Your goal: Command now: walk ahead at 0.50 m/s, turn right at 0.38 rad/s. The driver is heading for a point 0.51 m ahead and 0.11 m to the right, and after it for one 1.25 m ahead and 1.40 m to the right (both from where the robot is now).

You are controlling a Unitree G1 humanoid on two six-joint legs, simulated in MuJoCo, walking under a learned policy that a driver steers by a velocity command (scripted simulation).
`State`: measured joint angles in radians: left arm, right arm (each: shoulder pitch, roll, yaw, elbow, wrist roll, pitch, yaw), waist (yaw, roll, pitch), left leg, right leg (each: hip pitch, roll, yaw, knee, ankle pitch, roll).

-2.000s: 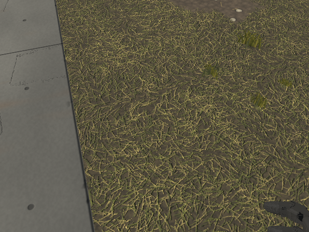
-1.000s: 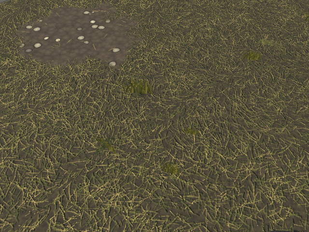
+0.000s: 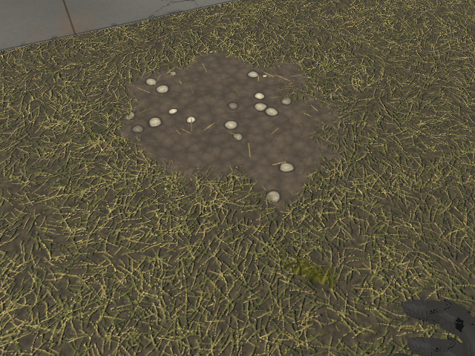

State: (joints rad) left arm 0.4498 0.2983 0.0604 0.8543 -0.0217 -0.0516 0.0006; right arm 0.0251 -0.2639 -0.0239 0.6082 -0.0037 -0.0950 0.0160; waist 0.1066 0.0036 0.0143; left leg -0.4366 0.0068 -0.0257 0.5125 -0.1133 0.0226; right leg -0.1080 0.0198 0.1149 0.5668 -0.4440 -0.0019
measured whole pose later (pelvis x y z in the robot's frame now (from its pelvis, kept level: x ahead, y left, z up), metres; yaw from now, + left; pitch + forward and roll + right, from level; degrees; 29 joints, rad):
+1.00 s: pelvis +0.52 -0.13 +0.00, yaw -34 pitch +2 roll +1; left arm 0.38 0.31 0.08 0.74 -0.03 -0.02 0.02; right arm 0.05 -0.28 -0.04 0.68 -0.01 -0.12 0.02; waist 0.07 -0.02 0.01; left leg -0.45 -0.03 -0.02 0.54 -0.12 0.02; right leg -0.17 0.08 0.21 0.79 -0.50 -0.04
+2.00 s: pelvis +0.89 -0.55 -0.01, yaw -70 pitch +2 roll +1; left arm 0.38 0.31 0.08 0.73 -0.03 -0.02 0.02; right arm 0.05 -0.28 -0.04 0.68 -0.01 -0.12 0.03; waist 0.07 -0.02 0.01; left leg -0.46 -0.04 -0.02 0.55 -0.13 0.01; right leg -0.17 0.09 0.22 0.83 -0.52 -0.04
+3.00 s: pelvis +1.05 -1.04 -0.01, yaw -58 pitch +2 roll -2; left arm 0.27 0.29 0.07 0.83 0.00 -0.05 0.02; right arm 0.08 -0.30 -0.06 0.67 0.00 -0.02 0.05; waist 0.04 0.03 0.08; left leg -0.53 -0.01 0.04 0.65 -0.14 0.09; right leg -0.10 -0.07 -0.15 0.88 -0.56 0.07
